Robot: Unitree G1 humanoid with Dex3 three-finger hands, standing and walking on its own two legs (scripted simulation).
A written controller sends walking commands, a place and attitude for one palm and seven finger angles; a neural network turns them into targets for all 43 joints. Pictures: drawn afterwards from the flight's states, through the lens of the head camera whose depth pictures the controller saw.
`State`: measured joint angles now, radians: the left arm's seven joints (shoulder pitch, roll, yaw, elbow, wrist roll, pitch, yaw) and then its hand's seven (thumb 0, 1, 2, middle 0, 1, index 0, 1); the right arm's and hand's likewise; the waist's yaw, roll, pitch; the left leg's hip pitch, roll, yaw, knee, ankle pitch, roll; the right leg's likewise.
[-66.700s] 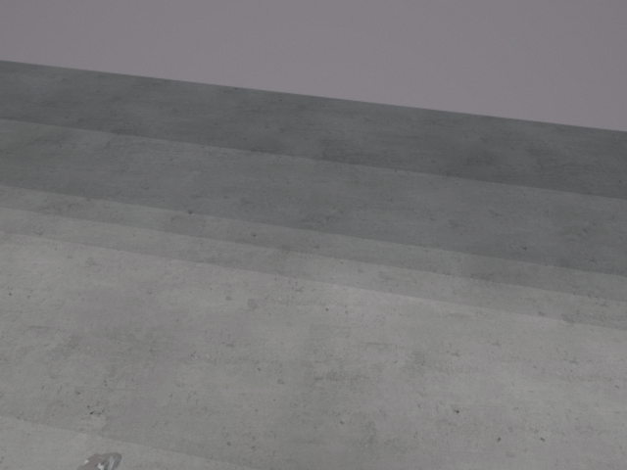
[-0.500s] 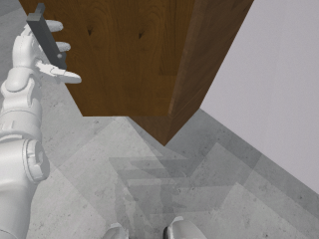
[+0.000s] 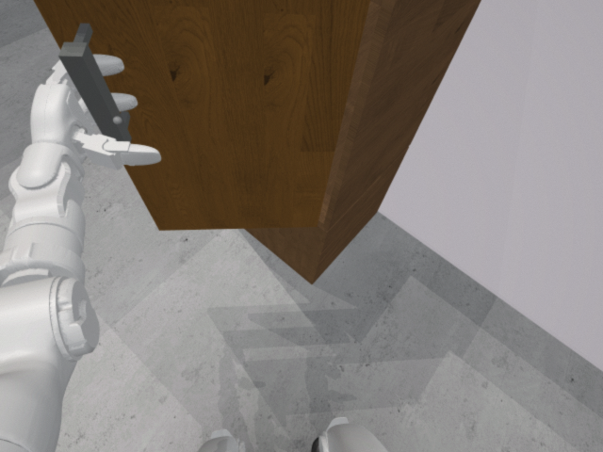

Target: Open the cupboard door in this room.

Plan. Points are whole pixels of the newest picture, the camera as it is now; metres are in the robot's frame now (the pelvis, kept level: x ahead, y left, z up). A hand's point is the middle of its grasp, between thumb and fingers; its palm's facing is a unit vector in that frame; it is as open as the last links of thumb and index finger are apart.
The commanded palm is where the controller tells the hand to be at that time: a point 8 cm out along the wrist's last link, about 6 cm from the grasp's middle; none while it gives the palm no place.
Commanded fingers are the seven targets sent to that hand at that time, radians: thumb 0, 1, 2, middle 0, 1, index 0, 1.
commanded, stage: close the thumb around the handle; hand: left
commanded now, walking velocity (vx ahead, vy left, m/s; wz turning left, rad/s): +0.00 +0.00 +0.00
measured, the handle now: (104, 91) +0.57 +0.21 +0.11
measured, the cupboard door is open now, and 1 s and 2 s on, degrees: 44 51 92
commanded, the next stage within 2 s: pull the door open along its arc in 0.54 s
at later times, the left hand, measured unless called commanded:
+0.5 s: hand (114, 121) +0.51 +0.19 +0.11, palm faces -0.01 -1.00 -0.01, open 5.9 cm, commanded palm +0.49 +0.23 +0.11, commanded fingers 0.00 0.90 0.90 -0.40 -1.35 -0.40 -1.35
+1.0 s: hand (114, 145) +0.48 +0.18 +0.11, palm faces -0.04 -1.00 -0.01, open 6.1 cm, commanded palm +0.42 +0.24 +0.11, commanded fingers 0.00 0.90 0.90 -0.40 -1.35 -0.40 -1.35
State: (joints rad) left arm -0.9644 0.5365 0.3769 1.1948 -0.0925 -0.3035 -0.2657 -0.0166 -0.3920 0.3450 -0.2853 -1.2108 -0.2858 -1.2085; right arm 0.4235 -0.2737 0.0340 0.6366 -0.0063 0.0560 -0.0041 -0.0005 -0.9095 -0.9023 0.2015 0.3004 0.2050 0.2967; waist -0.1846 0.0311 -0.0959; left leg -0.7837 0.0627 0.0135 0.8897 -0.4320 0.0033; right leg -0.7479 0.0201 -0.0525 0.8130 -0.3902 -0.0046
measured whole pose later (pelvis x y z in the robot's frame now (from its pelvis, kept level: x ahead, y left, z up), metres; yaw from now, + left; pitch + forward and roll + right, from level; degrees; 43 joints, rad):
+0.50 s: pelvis -0.01 +0.00 +0.00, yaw +0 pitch +19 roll -3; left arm -1.01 0.55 0.36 1.23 -0.09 -0.31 -0.25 0.00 0.70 0.81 -0.36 -1.34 -0.36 -1.33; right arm 0.43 -0.28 0.04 0.66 -0.01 0.05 -0.01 0.00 -0.91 -0.90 0.20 0.30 0.21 0.30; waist -0.19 0.03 -0.09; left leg -0.81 0.06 0.00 0.91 -0.43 0.01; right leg -0.77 0.02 -0.06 0.83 -0.39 0.00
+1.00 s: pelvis +0.00 +0.00 +0.01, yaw -2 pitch +16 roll -2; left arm -0.71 0.46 0.39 0.96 -0.16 -0.29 -0.29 0.00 0.70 0.73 -0.35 -1.35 -0.33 -1.35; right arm 0.44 -0.28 0.02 0.59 0.02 0.08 0.00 0.00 -0.91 -0.90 0.20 0.30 0.20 0.30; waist -0.15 0.04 -0.12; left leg -0.70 0.07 0.05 0.84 -0.43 0.00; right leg -0.69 0.03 -0.02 0.79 -0.38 0.00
